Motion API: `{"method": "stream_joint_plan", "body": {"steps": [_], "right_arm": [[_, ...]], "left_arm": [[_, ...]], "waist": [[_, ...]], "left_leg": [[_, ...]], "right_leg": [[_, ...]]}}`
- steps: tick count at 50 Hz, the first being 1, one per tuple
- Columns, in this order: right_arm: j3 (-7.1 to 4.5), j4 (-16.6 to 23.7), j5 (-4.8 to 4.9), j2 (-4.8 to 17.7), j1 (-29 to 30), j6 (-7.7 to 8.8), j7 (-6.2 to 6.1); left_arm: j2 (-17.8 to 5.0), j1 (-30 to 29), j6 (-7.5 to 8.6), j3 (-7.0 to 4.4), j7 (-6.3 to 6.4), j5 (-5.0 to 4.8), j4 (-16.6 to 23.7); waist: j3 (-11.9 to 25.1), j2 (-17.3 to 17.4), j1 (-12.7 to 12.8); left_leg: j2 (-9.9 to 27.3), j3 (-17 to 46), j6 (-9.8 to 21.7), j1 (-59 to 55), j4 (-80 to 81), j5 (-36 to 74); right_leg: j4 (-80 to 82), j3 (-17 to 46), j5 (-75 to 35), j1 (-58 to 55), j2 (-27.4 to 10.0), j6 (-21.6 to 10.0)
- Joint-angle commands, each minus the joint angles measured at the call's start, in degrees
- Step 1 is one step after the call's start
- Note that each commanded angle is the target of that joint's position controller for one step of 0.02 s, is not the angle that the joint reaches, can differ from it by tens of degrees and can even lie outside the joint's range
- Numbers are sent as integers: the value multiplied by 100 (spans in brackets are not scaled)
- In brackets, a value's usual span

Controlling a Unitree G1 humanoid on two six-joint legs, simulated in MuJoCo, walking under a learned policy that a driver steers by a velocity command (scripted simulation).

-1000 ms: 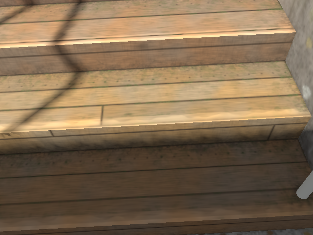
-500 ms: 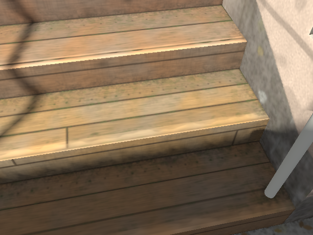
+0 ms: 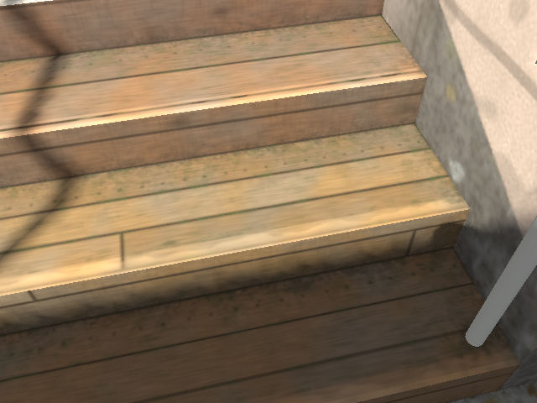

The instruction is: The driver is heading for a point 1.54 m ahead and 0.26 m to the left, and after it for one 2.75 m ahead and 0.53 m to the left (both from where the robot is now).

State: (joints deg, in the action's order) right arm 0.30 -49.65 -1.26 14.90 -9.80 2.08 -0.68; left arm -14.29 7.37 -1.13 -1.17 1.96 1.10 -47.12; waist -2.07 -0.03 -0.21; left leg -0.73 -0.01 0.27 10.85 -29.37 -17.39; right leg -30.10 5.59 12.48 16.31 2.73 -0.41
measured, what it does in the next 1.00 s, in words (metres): walks ahead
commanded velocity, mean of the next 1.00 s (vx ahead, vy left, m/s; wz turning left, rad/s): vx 0.16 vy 0.00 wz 0.00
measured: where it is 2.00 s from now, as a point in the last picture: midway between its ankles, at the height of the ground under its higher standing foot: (224, 277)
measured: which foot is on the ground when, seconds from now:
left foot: down 0.00-0.74, up 0.76-1.00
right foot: down 0.00-1.00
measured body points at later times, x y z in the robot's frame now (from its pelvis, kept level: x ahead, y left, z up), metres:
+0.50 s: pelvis +0.01 +0.01 +0.01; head +0.01 +0.01 +0.45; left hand +0.11 +0.28 -0.13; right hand +0.08 -0.25 -0.13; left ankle -0.02 +0.12 -0.73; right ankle +0.04 -0.11 -0.73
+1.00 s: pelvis +0.14 +0.00 +0.01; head +0.16 -0.01 +0.46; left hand +0.07 +0.25 -0.13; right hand +0.31 -0.25 -0.11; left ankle +0.21 +0.14 -0.65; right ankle +0.05 -0.10 -0.73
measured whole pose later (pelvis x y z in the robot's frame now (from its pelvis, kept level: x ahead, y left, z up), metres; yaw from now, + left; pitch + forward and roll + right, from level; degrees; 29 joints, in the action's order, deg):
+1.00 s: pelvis +0.14 +0.00 +0.01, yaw +1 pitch +2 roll -1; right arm -1.5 -50.2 0.9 15.5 -6.5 4.9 1.4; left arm -12.1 25.4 3.5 -1.3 1.7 -0.1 -60.9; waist 1.3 2.6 3.3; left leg 5.3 -1.6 -0.8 38.9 -61.2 -15.1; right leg -11.4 -0.2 14.6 -1.1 2.8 -2.6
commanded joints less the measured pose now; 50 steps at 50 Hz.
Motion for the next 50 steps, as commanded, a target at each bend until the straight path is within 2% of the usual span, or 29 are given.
{"method": "stream_joint_plan", "body": {"steps": [1, 15, 17, 23, 24, 25, 27, 29, 30, 31, 32, 34, 35, 36, 37, 38, 39, 40, 41, 42, 43, 44, 46, 47, 48, 50], "right_arm": [[-131, 187, 7, 659, 16, 66, -13], [-84, -216, 23, 704, -143, 63, -34], [-72, -264, 23, 694, -141, 48, -63], [-59, -388, 29, 695, -200, 38, -76], [-20, -436, 23, 586, -251, 33, -81], [15, -491, -54, 522, -186, -72, -107], [-112, -504, -42, 847, -211, -172, -109], [-200, -567, -16, 983, -460, -202, -95], [-254, -626, 0, 1052, -589, -201, -97], [-283, -628, 17, 1028, -612, -182, -94], [-310, -651, 20, 996, -639, -144, -75], [-349, -618, 28, 924, -492, -72, -30], [-350, -558, 45, 851, -333, -34, -1], [-332, -435, 43, 692, -74, 20, 22], [-233, -210, 65, 349, 298, 82, 69], [-227, -50, -56, 364, 300, 127, 105], [-306, 50, 326, 738, 389, 325, 35], [-298, -41, 469, 735, 106, 433, 83], [-294, -62, 464, 665, 29, 484, 110], [-302, -33, 370, 649, 97, 493, 128], [-343, -23, 280, 643, 143, 471, 128], [-325, 31, 212, 502, 216, 445, 151], [-242, 181, 162, 220, 424, 404, 191], [-204, 318, 165, 169, 635, 396, 206], [-128, 243, 190, -13, 478, 349, 217], [-59, 420, 229, 4, 735, 311, 262]], "left_arm": [[-713, -172, 62, -160, 34, -5, 231], [-709, -250, 46, -154, 74, -31, -357], [-748, -257, 66, -173, 49, -62, -441], [-750, -255, 78, -173, 52, -56, -668], [-648, -157, 80, -147, 63, -73, -766], [-448, 61, 81, -44, -20, -35, -957], [-586, -13, 101, -86, -60, -3, -1016], [-577, -125, 141, -88, -110, 48, -987], [-541, -205, 178, -80, -141, 74, -946], [-483, -312, 232, -60, -169, 98, -878], [-445, -354, 294, -51, -198, 107, -827], [-321, -111, 397, -19, -223, 64, -867], [-299, 233, 445, -20, -211, 42, -987], [-391, 773, 501, -50, -162, 49, -1167], [-818, 1368, 545, -173, -101, 46, -1325], [-1305, 2066, 515, -335, -107, 14, -1556], [-1368, 2063, 651, -381, -74, -231, -1408], [-1091, 1775, 755, -319, -79, -179, -1272], [-994, 1513, 818, -316, -104, -112, -1125], [-813, 1364, 815, -274, -125, -118, -1046], [-527, 1321, 770, -187, -139, -124, -1041], [-350, 1450, 716, -134, -143, -113, -1088], [-429, 1736, 602, -140, -79, -140, -1185], [-506, 1735, 563, -142, -25, -138, -1152], [-607, 1891, 498, -154, 18, -115, -1192], [-584, 1883, 429, -129, 55, -141, -1127]], "waist": [[349, -40, 9], [272, -29, -5], [276, -54, -13], [227, -5, -18], [363, 43, 4], [356, 6, 100], [12, 221, 13], [-252, 634, -111], [-424, 794, -149], [-571, 820, -169], [-623, 800, -140], [-624, 702, 56], [-563, 606, 218], [-456, 340, 428], [-346, -666, 661], [-263, -1507, 739], [-259, -928, 739], [-62, -424, 472], [9, -251, 338], [-26, -182, 264], [-22, -247, 216], [11, -359, 221], [37, -423, 267], [-31, -338, 266], [87, -607, 253], [-183, -445, 216]], "left_leg": [[328, 337, 108, 314, 605, 545], [304, 331, 139, 284, 822, 517], [314, 355, 177, 255, 855, 523], [318, 372, 203, 239, 940, 537], [288, 353, 199, 208, 1039, 95], [586, 800, 299, 192, 1316, -321], [564, 964, 447, 129, 1448, -1416], [931, 1527, 742, 47, 1863, -2410], [1210, 1827, 923, -21, 2064, -2728], [1444, 2033, 1068, 49, 2177, -2710], [1525, 2056, 1128, 95, 2205, -2559], [1384, 1737, 1080, 234, 1978, -2030], [1150, 1439, 975, 486, 1694, -1697], [841, 1055, 832, 963, 1110, -1157], [150, 242, 504, 1647, -137, -582], [-196, -238, 362, 2542, -1263, -1094], [-102, 270, 172, 3172, -2751, -1519], [154, 532, 243, 3533, -3531, -1231], [357, 536, 286, 3709, -3750, -737], [547, 465, 276, 3845, -3754, -307], [667, 396, 218, 3645, -3653, 12], [673, 233, 126, 3483, -3598, 200], [612, -103, -78, 3414, -3392, 379], [629, -140, -144, 3361, -3068, 492], [548, -358, -198, 3199, -3407, 239], [675, -293, -172, 3370, -3292, 292]], "right_leg": [[440, 459, -856, -535, -435, -216], [582, 369, -899, -667, -389, -146], [623, 359, -890, -673, -394, -152], [687, 317, -878, -684, -381, -113], [724, 243, -449, -786, -323, -105], [975, 410, -98, -798, -487, -81], [667, 160, 701, -330, -206, -127], [87, -220, 1082, 270, 25, -158], [-216, -439, 1033, 547, 28, -170], [-442, -534, 889, 641, -112, -187], [-449, -578, 805, 624, -235, -218], [34, -711, 810, 147, -251, -322], [490, -730, 749, -435, -162, -408], [907, -403, 656, -1256, -249, -507], [1709, 1065, 1561, -1767, -1048, -825], [2219, 2579, 1491, -2461, -1988, -1324], [2066, 3210, 987, -2690, -2269, -1707], [1934, 2789, 658, -2864, -2256, -1646], [1938, 2311, 346, -2817, -2110, -1482], [2003, 1843, -82, -2681, -2022, -1335], [2061, 1305, -730, -2388, -1776, -1160], [2108, 905, -1245, -2170, -1584, -1088], [2139, 475, -1942, -1940, -1417, -1136], [2192, 352, -1994, -1725, -1393, -1151], [2213, 304, -1897, -1674, -1435, -1216], [2234, 265, -1698, -1444, -1540, -1188]]}}
Velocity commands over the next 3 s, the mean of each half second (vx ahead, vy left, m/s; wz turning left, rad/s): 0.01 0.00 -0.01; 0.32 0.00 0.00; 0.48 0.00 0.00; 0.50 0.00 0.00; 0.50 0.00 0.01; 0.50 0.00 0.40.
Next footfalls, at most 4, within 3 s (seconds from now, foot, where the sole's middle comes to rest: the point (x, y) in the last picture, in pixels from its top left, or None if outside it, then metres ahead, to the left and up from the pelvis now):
1.04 left None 0.28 0.14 -0.77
1.50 right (267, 355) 0.56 0.04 -0.62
2.00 left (190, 213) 0.85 0.22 -0.46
2.54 right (273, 68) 1.23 0.02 -0.31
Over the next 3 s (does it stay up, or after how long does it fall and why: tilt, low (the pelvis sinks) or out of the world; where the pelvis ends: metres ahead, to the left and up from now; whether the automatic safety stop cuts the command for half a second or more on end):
stays up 1.29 0.14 0.47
